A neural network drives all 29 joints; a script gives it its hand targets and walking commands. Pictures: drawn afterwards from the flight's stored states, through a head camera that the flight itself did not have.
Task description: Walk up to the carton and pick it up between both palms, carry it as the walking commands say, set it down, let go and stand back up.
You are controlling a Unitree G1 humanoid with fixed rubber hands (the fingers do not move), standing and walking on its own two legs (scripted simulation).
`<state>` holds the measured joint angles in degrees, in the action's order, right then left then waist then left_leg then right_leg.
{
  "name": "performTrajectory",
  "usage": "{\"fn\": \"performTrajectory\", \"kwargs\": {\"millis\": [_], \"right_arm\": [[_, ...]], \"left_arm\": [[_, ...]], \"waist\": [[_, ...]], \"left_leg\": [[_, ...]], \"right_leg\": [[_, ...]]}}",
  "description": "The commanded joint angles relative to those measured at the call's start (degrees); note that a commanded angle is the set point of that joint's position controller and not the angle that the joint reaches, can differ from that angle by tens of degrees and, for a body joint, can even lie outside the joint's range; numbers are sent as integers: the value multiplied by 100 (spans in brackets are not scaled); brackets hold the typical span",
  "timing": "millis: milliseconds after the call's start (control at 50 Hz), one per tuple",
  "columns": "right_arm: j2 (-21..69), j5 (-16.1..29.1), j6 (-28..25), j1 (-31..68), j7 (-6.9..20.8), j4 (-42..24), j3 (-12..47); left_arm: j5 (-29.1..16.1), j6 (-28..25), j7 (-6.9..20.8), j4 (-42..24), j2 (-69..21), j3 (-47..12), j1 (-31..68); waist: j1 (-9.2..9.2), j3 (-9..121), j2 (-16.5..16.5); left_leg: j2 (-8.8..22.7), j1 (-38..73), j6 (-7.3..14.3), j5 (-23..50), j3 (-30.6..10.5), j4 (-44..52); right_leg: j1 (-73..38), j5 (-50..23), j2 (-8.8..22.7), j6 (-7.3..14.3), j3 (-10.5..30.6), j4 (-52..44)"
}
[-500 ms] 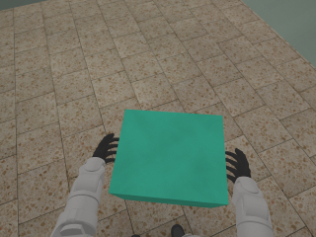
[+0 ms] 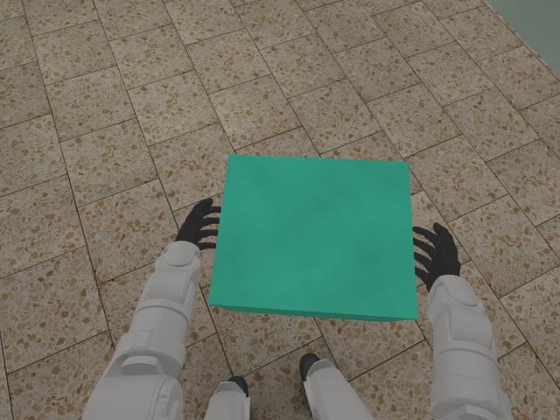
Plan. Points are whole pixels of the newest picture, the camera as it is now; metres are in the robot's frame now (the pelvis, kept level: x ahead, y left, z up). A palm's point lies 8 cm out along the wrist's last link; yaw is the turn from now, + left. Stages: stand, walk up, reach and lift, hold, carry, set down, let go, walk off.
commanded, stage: set down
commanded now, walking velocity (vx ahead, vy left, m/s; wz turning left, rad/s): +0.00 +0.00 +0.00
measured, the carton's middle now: (311, 244) +0.39 -0.11 -0.17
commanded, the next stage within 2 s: none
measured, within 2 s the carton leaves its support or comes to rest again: neither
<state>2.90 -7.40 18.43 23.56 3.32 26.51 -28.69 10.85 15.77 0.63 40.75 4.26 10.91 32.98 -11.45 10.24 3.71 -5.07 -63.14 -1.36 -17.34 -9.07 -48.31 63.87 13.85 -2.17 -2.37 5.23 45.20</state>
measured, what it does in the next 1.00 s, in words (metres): lowers itself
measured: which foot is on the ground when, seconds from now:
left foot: down 0.00-1.00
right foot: down 0.00-1.00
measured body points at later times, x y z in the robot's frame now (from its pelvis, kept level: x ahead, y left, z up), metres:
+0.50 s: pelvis -0.02 -0.01 -0.07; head +0.23 -0.03 +0.31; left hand +0.44 +0.06 -0.19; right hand +0.32 -0.30 -0.17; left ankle +0.03 +0.12 -0.68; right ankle +0.05 -0.14 -0.68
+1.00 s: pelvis -0.06 -0.01 -0.15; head +0.22 -0.04 +0.20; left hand +0.47 +0.06 -0.27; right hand +0.33 -0.30 -0.27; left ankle +0.03 +0.12 -0.68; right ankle +0.05 -0.14 -0.68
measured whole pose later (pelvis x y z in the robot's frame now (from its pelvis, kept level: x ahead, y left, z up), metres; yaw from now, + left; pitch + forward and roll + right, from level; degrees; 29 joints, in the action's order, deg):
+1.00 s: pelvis -0.06 -0.01 -0.15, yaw +1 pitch +45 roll +1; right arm -2.2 -7.3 21.0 47.1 -0.5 32.7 -30.4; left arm 6.1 17.9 -1.6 55.2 13.3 9.6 63.5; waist -11.7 6.5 5.5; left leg -8.5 -104.0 -3.7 -25.8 -7.6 -84.7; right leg 106.0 22.5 -3.5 -2.9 4.8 83.3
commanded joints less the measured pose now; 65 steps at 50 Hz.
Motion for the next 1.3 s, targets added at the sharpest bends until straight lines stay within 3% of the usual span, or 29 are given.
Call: {"fn": "performTrajectory", "kwargs": {"millis": [0,120,200,300,440,560,700,860,960,980,1000,1040,1140,1280], "right_arm": [[3623,747,-164,3675,1683,-422,2983],[3508,720,-31,3788,1835,-122,2711],[3452,695,35,3903,1876,98,2465],[3513,754,41,4099,1863,132,2496],[3801,946,-6,4445,1693,-262,2900],[4060,930,11,4715,1408,-357,3254],[3907,853,41,5051,1252,-121,3199],[3603,871,24,6043,1169,70,2887],[3530,937,-3,6442,1187,73,2782],[3533,974,-5,6508,1186,91,2775],[3511,984,-20,6551,1188,12,2789],[3475,1026,-21,6681,1199,15,2782],[3239,1083,-36,6774,1267,-78,2702],[2851,1059,-41,6887,1308,14,2443]], "left_arm": [[-860,-320,1601,-717,-5857,-2919,3175],[-868,-184,1472,-482,-5767,-2664,3370],[-799,-139,1358,-305,-5575,-2417,3643],[-752,-196,1268,-201,-5368,-2232,3875],[-1046,-318,1294,-399,-5382,-2399,4264],[-1211,-381,1479,-269,-5133,-2380,4590],[-1304,-276,1525,-57,-5056,-2426,5147],[-1224,-193,1431,512,-4799,-1953,5793],[-1292,-222,1314,560,-4723,-1879,6127],[-1281,-223,1283,616,-4665,-1838,6138],[-1336,-230,1262,553,-4697,-1910,6169],[-1374,-233,1212,543,-4668,-1955,6285],[-1600,-175,1084,340,-4857,-2241,6453],[-1643,-104,943,201,-4719,-2292,6897]], "waist": [[-623,4449,528],[-642,4475,512],[-510,4306,632],[-326,4636,534],[-297,5855,358],[-249,6091,-24],[-458,5819,368],[-438,5506,471],[-508,5844,326],[-399,5898,322],[-486,6044,268],[-439,6222,325],[-673,6562,571],[-806,6573,1033]], "left_leg": [[-80,2056,-66,819,253,-24],[-81,1841,-109,1049,247,-368],[-93,1486,-114,936,319,-534],[-159,1116,-73,1126,446,-906],[-361,315,2,1347,662,-1541],[-540,-1372,122,470,872,-1890],[-542,-1672,100,-243,952,-2343],[-627,-2319,82,-783,1022,-2796],[-653,-2397,72,-660,1024,-3114],[-645,-2380,84,-607,1014,-3155],[-666,-2397,65,-499,1015,-3224],[-695,-2381,67,-381,1031,-3348],[-671,-1899,-18,122,988,-3641],[-591,-1774,-112,416,1013,-4001]], "right_leg": [[-1663,-1379,-261,184,-703,297],[-1060,-1406,-271,174,-797,728],[-624,-1298,-233,160,-796,930],[-448,-1555,-263,25,-801,1254],[-857,-2201,-282,-184,-775,1809],[-1630,-2309,-240,-305,-645,2235],[-799,-1264,-246,-197,-717,2537],[-247,-540,-251,-88,-813,2909],[-10,-738,-281,-107,-935,3254],[89,-806,-283,-128,-955,3367],[54,-965,-283,-149,-975,3419],[174,-1082,-294,-158,-1000,3571],[908,-1286,-300,-165,-1137,3873],[1694,-1274,-265,-121,-1156,4197]]}}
